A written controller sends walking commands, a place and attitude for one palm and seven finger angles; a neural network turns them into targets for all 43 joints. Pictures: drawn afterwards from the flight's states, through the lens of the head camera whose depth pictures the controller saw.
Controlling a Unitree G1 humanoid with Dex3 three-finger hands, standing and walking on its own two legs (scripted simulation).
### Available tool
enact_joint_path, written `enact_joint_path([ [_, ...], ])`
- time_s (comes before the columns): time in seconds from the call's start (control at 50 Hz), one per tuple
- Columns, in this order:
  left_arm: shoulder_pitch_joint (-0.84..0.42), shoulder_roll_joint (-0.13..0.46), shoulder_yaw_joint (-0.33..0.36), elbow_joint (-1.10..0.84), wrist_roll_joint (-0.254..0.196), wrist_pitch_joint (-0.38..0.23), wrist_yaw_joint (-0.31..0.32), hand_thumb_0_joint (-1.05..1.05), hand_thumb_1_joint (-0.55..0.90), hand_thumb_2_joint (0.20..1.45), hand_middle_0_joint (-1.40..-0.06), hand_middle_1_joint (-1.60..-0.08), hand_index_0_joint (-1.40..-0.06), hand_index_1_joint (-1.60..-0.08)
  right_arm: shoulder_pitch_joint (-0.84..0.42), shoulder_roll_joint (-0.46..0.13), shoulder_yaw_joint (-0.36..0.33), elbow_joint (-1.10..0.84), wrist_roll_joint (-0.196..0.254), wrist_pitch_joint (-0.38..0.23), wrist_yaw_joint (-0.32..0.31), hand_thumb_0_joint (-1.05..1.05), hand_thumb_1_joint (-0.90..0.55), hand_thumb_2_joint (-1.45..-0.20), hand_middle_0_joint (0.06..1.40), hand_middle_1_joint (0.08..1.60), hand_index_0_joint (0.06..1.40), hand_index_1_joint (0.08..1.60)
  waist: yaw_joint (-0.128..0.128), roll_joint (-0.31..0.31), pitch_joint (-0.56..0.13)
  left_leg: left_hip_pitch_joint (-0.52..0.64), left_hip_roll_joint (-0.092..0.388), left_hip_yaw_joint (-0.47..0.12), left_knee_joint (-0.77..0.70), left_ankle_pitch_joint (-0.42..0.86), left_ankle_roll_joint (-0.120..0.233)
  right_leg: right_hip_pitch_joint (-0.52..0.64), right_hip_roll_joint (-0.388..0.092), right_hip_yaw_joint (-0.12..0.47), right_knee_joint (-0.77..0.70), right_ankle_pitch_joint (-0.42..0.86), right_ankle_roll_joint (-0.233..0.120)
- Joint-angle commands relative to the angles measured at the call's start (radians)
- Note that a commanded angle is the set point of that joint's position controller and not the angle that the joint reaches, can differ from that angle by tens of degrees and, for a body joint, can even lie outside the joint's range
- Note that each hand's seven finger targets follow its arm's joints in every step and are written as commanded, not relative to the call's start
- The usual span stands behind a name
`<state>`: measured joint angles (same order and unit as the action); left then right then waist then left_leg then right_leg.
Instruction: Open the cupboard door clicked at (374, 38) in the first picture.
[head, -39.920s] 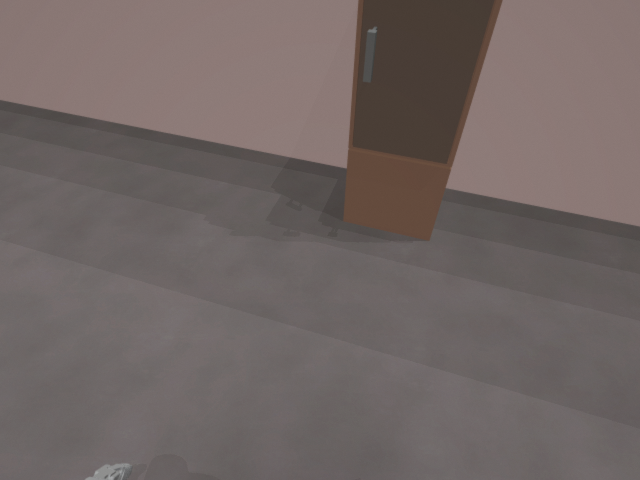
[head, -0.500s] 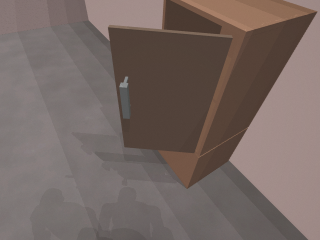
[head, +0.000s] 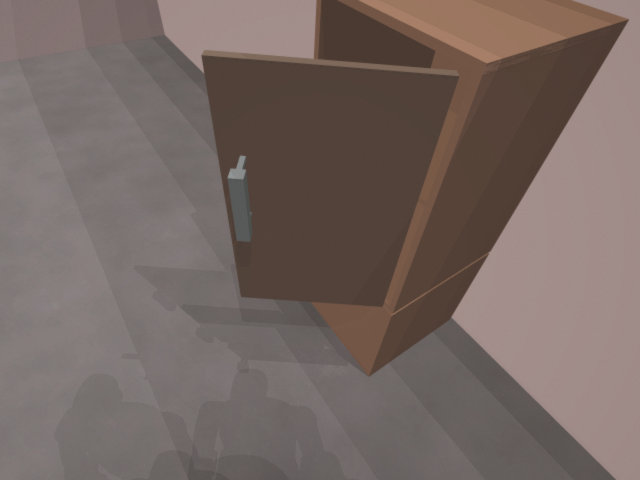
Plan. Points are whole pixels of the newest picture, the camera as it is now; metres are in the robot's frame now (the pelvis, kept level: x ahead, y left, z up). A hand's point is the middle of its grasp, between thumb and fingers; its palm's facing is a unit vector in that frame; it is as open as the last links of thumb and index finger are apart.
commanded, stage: look again from close up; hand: left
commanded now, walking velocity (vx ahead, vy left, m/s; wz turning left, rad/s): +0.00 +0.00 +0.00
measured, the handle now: (243, 199) +0.56 +0.17 +0.01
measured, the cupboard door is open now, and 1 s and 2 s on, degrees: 53 53 53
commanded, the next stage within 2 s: raise the hand with hooked fingers in 0.02 s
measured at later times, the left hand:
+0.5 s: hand (229, 419) +0.20 +0.13 -0.04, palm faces -0.01 -1.00 +0.03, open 8.3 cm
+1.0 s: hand (172, 387) +0.23 +0.20 -0.01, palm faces +0.08 -1.00 -0.05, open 11.3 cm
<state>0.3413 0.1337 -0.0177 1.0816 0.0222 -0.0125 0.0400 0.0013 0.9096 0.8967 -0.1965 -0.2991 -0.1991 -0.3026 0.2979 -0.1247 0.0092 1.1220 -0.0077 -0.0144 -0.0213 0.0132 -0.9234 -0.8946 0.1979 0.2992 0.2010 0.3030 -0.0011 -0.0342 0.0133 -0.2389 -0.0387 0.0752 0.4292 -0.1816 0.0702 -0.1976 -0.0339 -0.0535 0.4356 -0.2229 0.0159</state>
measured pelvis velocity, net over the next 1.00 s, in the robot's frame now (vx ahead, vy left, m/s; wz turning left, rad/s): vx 0.01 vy -0.04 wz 0.02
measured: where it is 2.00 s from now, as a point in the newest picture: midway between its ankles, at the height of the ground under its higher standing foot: outside the picture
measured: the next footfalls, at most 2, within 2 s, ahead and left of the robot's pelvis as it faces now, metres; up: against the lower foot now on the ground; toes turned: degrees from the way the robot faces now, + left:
none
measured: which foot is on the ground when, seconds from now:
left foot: down 0.00-1.00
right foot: down 0.00-1.00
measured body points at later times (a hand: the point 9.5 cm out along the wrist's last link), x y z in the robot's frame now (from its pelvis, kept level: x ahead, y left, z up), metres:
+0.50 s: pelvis +0.00 -0.03 -0.06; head +0.02 -0.01 +0.39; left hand +0.20 +0.18 -0.03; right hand +0.20 -0.29 -0.10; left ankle +0.03 +0.07 -0.74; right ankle +0.01 -0.13 -0.74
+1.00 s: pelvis +0.01 -0.04 -0.07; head +0.07 -0.04 +0.38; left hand +0.22 +0.25 -0.01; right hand +0.16 -0.28 -0.16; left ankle +0.03 +0.07 -0.74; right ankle +0.01 -0.13 -0.74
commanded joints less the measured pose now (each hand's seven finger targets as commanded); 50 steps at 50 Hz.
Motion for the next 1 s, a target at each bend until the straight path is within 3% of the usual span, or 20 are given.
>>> enact_joint_path([
  [0.0, 0.101, 0.066, 0.016, -0.014, -0.004, -0.011, 0.004, 0.000, 0.900, 0.900, -0.200, -0.300, -0.200, -0.300, 0.041, -0.101, -0.018, -0.026, -0.001, -0.018, -0.005, 0.000, -0.900, -0.900, 0.200, 0.300, 0.200, 0.300, 0.009, 0.032, 0.061, -0.040, 0.138, -0.160, -0.141, -0.083, -0.029, -0.011, -0.074, 0.082, -0.074, 0.032, -0.045],
  [0.08, 0.096, 0.066, 0.017, -0.016, -0.004, -0.011, 0.005, 0.000, 0.900, 0.900, -0.200, -0.300, -0.200, -0.300, 0.043, -0.099, -0.018, -0.024, 0.000, -0.019, -0.006, 0.000, -0.900, -0.900, 0.200, 0.300, 0.200, 0.300, 0.009, 0.018, 0.061, -0.027, 0.139, -0.153, -0.135, -0.051, -0.028, -0.010, -0.075, 0.084, -0.075, 0.047, -0.044],
  [0.1, 0.102, 0.105, 0.009, 0.021, 0.011, -0.017, 0.037, 0.000, 0.900, 0.900, -0.200, -0.300, -0.200, -0.300, -0.043, -0.151, -0.016, -0.092, 0.004, -0.018, 0.001, 0.000, -0.900, -0.900, 0.200, 0.300, 0.200, 0.300, 0.026, 0.113, 0.095, -0.047, 0.145, -0.090, 0.014, -0.007, -0.063, -0.061, -0.090, 0.087, -0.068, 0.032, -0.050],
  [0.12, -0.614, 0.306, 0.098, -1.615, -0.202, -0.224, 0.046, 0.000, 0.877, 0.890, -0.202, -0.315, -0.202, -0.315, -0.012, -0.314, -0.038, -0.489, 0.043, -0.167, -0.038, 0.000, -0.900, -0.900, 0.200, 0.300, 0.200, 0.300, -0.132, 0.306, -0.419, 0.289, 0.050, -0.118, -0.058, 0.012, -0.083, -0.020, 0.027, -0.026, 0.045, 0.068, -0.045],
  [0.14, -0.230, 0.246, 0.094, -1.380, -0.131, -0.164, 0.099, 0.000, 0.853, 0.880, -0.203, -0.330, -0.203, -0.330, -0.090, -0.224, 0.009, -0.413, 0.056, -0.276, -0.060, 0.000, -0.900, -0.900, 0.200, 0.300, 0.200, 0.300, -0.023, 0.366, -0.368, 0.255, 0.117, -0.164, -0.127, -0.074, -0.111, -0.099, 0.035, -0.022, 0.151, -0.105, -0.065],
  [0.16, -0.171, 0.190, 0.058, -1.256, -0.128, -0.112, 0.148, 0.000, 0.830, 0.870, -0.205, -0.345, -0.205, -0.345, -0.079, -0.220, -0.011, -0.355, 0.052, -0.306, -0.064, 0.000, -0.900, -0.900, 0.200, 0.300, 0.200, 0.300, -0.036, 0.290, -0.268, 0.123, 0.115, -0.192, -0.154, -0.210, -0.131, -0.160, 0.041, -0.029, 0.192, -0.161, -0.054],
  [0.18, 0.132, -0.044, -0.068, -0.992, -0.139, -0.012, 0.150, 0.000, 0.807, 0.860, -0.207, -0.360, -0.207, -0.360, -0.043, -0.181, -0.018, -0.339, 0.067, -0.297, -0.050, 0.000, -0.900, -0.900, 0.200, 0.300, 0.200, 0.300, -0.045, 0.162, -0.105, 0.019, 0.110, -0.203, -0.162, -0.270, -0.110, -0.223, 0.044, -0.044, 0.193, -0.162, -0.052],
  [0.2, 0.039, -0.079, -0.124, -1.201, -0.190, -0.025, 0.129, 0.000, 0.783, 0.850, -0.208, -0.375, -0.208, -0.375, -0.047, -0.214, -0.023, -0.422, 0.081, -0.305, -0.048, 0.000, -0.900, -0.900, 0.200, 0.300, 0.200, 0.300, -0.046, 0.159, -0.012, -0.054, 0.098, -0.205, -0.112, -0.308, -0.083, -0.209, 0.035, -0.045, 0.155, -0.130, -0.046],
  [0.26, 0.079, -0.004, -0.069, -1.144, -0.171, -0.156, 0.092, 0.000, 0.713, 0.820, -0.213, -0.420, -0.213, -0.420, -0.083, -0.262, -0.041, -0.487, 0.051, -0.349, -0.046, 0.000, -0.900, -0.900, 0.200, 0.300, 0.200, 0.300, -0.073, -0.044, 0.031, -0.151, 0.052, -0.177, 0.068, -0.285, -0.059, -0.283, 0.029, -0.028, 0.089, -0.218, -0.035],
  [0.28, 0.081, -0.039, -0.070, -1.059, -0.170, -0.201, 0.071, 0.000, 0.690, 0.810, -0.215, -0.435, -0.215, -0.435, -0.085, -0.265, -0.053, -0.501, 0.034, -0.341, -0.036, 0.000, -0.900, -0.900, 0.200, 0.300, 0.200, 0.300, -0.078, -0.211, 0.066, -0.224, 0.054, -0.181, 0.123, -0.288, -0.064, -0.367, 0.034, -0.045, 0.124, -0.269, -0.034],
  [0.32, 0.239, -0.037, 0.016, -0.920, -0.199, -0.329, -0.024, 0.000, 0.643, 0.790, -0.218, -0.465, -0.218, -0.465, -0.124, -0.261, -0.082, -0.549, 0.026, -0.329, -0.021, 0.000, -0.900, -0.900, 0.200, 0.300, 0.200, 0.300, -0.011, -0.392, 0.040, -0.359, 0.050, -0.143, 0.237, -0.262, -0.074, -0.472, 0.043, -0.061, 0.219, -0.354, -0.032],
  [0.36, 0.389, 0.058, 0.141, -0.887, -0.235, -0.459, -0.149, 0.000, 0.597, 0.770, -0.222, -0.495, -0.222, -0.495, -0.153, -0.257, -0.105, -0.598, 0.023, -0.308, 0.012, 0.000, -0.900, -0.900, 0.200, 0.300, 0.200, 0.300, 0.071, -0.283, -0.034, -0.421, 0.024, -0.095, 0.314, -0.188, -0.092, -0.446, 0.038, -0.035, 0.288, -0.304, -0.052],
  [0.46, 0.325, 0.259, 0.342, -1.053, -0.242, -0.549, -0.297, 0.000, 0.480, 0.720, -0.230, -0.570, -0.230, -0.570, -0.218, -0.241, -0.112, -0.744, 0.021, -0.226, 0.030, 0.000, -0.900, -0.900, 0.200, 0.300, 0.200, 0.300, 0.117, 0.108, -0.225, -0.486, -0.003, -0.037, 0.459, -0.085, -0.077, -0.402, 0.030, 0.031, 0.470, -0.065, -0.072],
  [0.52, 0.179, 0.252, 0.352, -1.313, -0.289, -0.567, -0.265, 0.000, 0.410, 0.690, -0.235, -0.615, -0.235, -0.615, -0.200, -0.208, -0.104, -0.783, 0.025, -0.207, 0.014, 0.000, -0.900, -0.900, 0.200, 0.300, 0.200, 0.300, 0.080, 0.225, -0.354, -0.437, 0.014, -0.050, 0.516, -0.029, -0.059, -0.402, 0.035, 0.076, 0.481, 0.004, -0.062],
  [0.58, 0.033, 0.270, 0.351, -1.506, -0.331, -0.660, -0.268, 0.000, 0.340, 0.660, -0.240, -0.660, -0.240, -0.660, -0.139, -0.201, -0.098, -0.737, 0.022, -0.217, -0.013, 0.000, -0.900, -0.900, 0.200, 0.300, 0.200, 0.300, -0.002, 0.211, -0.411, -0.430, 0.035, -0.093, 0.606, 0.008, -0.047, -0.448, 0.040, 0.125, 0.484, 0.082, -0.037],
  [0.68, -0.078, 0.211, 0.208, -1.317, -0.368, -0.663, -0.442, 0.000, 0.223, 0.610, -0.248, -0.735, -0.248, -0.735, -0.111, -0.244, -0.070, -0.655, 0.035, -0.277, -0.043, 0.000, -0.900, -0.900, 0.200, 0.300, 0.200, 0.300, -0.117, 0.077, -0.272, -0.538, 0.054, -0.124, 0.697, -0.092, -0.032, -0.569, 0.035, 0.145, 0.448, -0.003, -0.006],
  [0.72, -0.055, 0.255, 0.243, -1.164, -0.374, -0.571, -0.514, 0.000, 0.177, 0.590, -0.252, -0.765, -0.252, -0.765, -0.111, -0.265, -0.070, -0.653, 0.052, -0.282, -0.058, 0.000, -0.900, -0.900, 0.200, 0.300, 0.200, 0.300, -0.110, -0.015, -0.253, -0.618, 0.051, -0.117, 0.695, -0.151, -0.028, -0.549, 0.018, 0.185, 0.396, -0.100, 0.012],
  [0.78, -0.006, 0.358, 0.392, -1.064, -0.409, -0.390, -0.582, 0.000, 0.107, 0.560, -0.257, -0.810, -0.257, -0.810, -0.132, -0.276, -0.068, -0.691, 0.074, -0.267, -0.069, 0.000, -0.900, -0.900, 0.200, 0.300, 0.200, 0.300, -0.018, -0.042, -0.362, -0.619, 0.033, -0.105, 0.649, -0.103, -0.026, -0.368, -0.016, 0.230, 0.363, -0.035, 0.039],
  [0.86, 0.076, 0.438, 0.592, -1.167, -0.470, -0.304, -0.499, 0.000, 0.013, 0.520, -0.263, -0.870, -0.263, -0.870, -0.154, -0.232, -0.068, -0.741, 0.061, -0.235, -0.064, 0.000, -0.900, -0.900, 0.200, 0.300, 0.200, 0.300, 0.082, -0.039, -0.508, -0.537, 0.028, -0.116, 0.576, 0.016, -0.043, -0.144, -0.033, 0.212, 0.395, 0.260, 0.062],
  [0.98, 0.027, 0.287, 0.456, -1.179, -0.417, -0.443, -0.387, 0.000, -0.127, 0.460, -0.273, -0.960, -0.273, -0.960, -0.112, -0.223, -0.078, -0.685, 0.044, -0.248, -0.044, 0.000, -0.900, -0.900, 0.200, 0.300, 0.200, 0.300, 0.012, 0.001, -0.321, -0.475, 0.037, -0.106, 0.504, 0.022, -0.047, -0.363, 0.019, 0.087, 0.414, 0.165, 0.015],
])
